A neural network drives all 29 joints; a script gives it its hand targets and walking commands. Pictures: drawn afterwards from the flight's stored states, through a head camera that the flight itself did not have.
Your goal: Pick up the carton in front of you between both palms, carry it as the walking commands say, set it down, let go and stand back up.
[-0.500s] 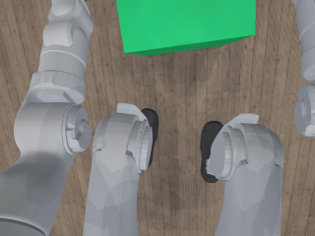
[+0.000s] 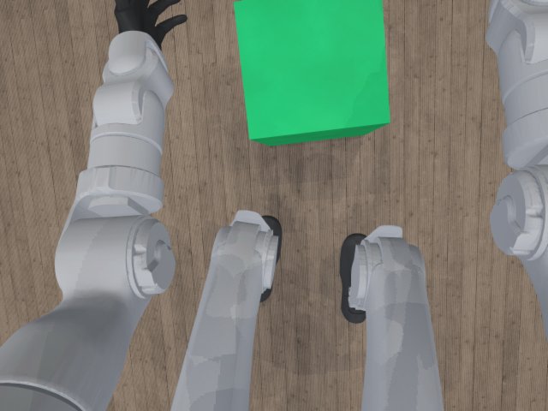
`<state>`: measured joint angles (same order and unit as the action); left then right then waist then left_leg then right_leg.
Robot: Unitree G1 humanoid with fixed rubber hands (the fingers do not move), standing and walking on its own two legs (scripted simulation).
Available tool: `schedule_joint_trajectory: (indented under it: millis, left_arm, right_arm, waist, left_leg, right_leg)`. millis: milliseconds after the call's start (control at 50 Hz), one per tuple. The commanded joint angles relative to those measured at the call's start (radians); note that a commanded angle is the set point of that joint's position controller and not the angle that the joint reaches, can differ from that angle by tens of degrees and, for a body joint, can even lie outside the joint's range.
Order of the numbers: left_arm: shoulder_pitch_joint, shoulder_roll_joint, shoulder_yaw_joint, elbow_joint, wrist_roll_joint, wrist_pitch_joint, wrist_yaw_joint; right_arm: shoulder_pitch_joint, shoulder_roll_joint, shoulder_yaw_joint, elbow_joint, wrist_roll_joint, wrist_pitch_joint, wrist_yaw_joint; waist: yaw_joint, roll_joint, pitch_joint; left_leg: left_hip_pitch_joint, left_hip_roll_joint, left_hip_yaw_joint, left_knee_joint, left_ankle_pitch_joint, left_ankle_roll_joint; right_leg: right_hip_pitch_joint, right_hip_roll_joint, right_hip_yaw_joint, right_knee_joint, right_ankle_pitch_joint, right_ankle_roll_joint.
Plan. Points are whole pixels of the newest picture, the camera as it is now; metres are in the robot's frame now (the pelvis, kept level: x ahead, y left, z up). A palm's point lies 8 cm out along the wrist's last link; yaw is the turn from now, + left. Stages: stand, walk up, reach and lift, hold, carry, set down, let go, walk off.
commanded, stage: set down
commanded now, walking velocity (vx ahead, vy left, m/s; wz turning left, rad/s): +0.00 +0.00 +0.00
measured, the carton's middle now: (312, 81) +0.53 +0.02 -0.36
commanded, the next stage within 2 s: let go in 0.42 s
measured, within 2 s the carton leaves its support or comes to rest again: neither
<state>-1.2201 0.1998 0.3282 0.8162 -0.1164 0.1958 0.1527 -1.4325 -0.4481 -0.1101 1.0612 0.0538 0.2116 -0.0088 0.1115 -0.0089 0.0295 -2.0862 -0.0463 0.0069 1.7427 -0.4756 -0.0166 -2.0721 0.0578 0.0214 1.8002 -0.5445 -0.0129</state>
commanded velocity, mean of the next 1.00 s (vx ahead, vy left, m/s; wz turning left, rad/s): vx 0.00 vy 0.00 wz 0.00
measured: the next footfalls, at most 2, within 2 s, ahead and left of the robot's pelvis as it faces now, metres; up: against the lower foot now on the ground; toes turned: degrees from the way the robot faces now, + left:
none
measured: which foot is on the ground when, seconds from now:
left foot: down 0.00-1.00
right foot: down 0.00-1.00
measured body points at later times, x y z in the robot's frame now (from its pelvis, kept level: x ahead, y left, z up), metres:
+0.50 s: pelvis +0.03 +0.00 +0.14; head +0.34 -0.01 +0.47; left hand +0.53 +0.22 +0.04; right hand +0.59 -0.18 +0.04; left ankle +0.11 +0.12 -0.45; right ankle +0.09 -0.11 -0.45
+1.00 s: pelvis +0.09 +0.02 +0.25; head +0.28 +0.01 +0.66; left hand +0.39 +0.25 +0.15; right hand +0.43 -0.20 +0.14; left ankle +0.11 +0.12 -0.45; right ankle +0.09 -0.11 -0.45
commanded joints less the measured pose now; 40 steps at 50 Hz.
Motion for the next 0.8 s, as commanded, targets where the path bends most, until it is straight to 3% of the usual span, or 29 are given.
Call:
schedule_joint_trajectory:
  millis: [0,380,480,620,700,780]
  left_arm:
    - [-0.197,0.14,0.004,-0.162,-0.005,-0.003,-0.008]
    - [-0.051,0.076,0.056,-0.164,0.082,-0.021,-0.068]
    - [0.032,0.056,0.059,-0.166,0.134,-0.041,-0.094]
    - [0.338,0.09,-0.003,-0.247,0.213,-0.076,-0.174]
    - [0.474,0.104,-0.048,-0.316,0.208,-0.094,-0.209]
    - [0.633,0.083,-0.101,-0.322,0.175,-0.12,-0.231]
  right_arm:
    - [-0.297,-0.106,-0.011,-0.163,-0.003,0.0,0.0]
    - [-0.133,-0.054,-0.114,-0.144,-0.085,-0.03,0.062]
    - [-0.021,-0.008,-0.157,-0.143,-0.14,-0.046,0.055]
    - [0.331,0.117,-0.181,-0.346,-0.188,-0.064,-0.026]
    - [0.482,0.152,-0.148,-0.481,-0.158,-0.087,-0.045]
    - [0.65,0.165,-0.119,-0.524,-0.133,-0.123,-0.034]
  waist:
    - [0.031,-0.169,-1.235]
    - [0.023,-0.117,-1.078]
    - [0.004,-0.101,-1.085]
    - [-0.01,-0.074,-1.136]
    - [-0.008,-0.035,-1.024]
    - [-0.024,-0.014,-0.898]
  left_leg:
    - [0.623,-0.033,0.09,-0.178,0.355,-0.028]
    - [0.874,-0.02,0.06,-0.585,0.442,-0.041]
    - [0.97,-0.011,0.049,-0.673,0.475,-0.039]
    - [1.176,-0.008,0.033,-0.783,0.584,-0.01]
    - [1.359,0.001,0.005,-0.859,0.614,0.002]
    - [1.513,0.018,-0.032,-0.923,0.644,0.0]
  right_leg:
    - [0.759,0.021,-0.027,-0.22,0.358,0.022]
    - [0.98,0.016,-0.004,-0.629,0.46,0.029]
    - [1.071,0.016,0.002,-0.727,0.518,0.032]
    - [1.3,0.014,0.016,-0.851,0.686,0.048]
    - [1.292,0.014,0.007,-0.946,0.625,0.049]
    - [1.263,0.011,0.001,-1.022,0.553,0.04]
